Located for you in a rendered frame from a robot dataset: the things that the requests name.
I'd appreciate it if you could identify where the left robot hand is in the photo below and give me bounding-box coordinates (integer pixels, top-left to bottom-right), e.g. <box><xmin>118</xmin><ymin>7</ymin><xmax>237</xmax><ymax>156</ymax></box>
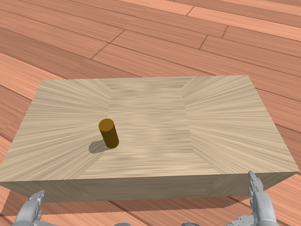
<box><xmin>14</xmin><ymin>190</ymin><xmax>58</xmax><ymax>226</ymax></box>

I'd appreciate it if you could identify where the can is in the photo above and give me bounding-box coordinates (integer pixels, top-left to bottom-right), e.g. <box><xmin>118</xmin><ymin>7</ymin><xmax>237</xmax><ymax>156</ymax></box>
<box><xmin>98</xmin><ymin>119</ymin><xmax>119</xmax><ymax>149</ymax></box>

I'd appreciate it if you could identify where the right robot hand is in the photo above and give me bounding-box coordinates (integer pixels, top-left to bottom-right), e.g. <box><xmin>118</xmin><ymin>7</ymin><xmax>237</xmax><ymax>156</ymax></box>
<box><xmin>225</xmin><ymin>171</ymin><xmax>277</xmax><ymax>226</ymax></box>

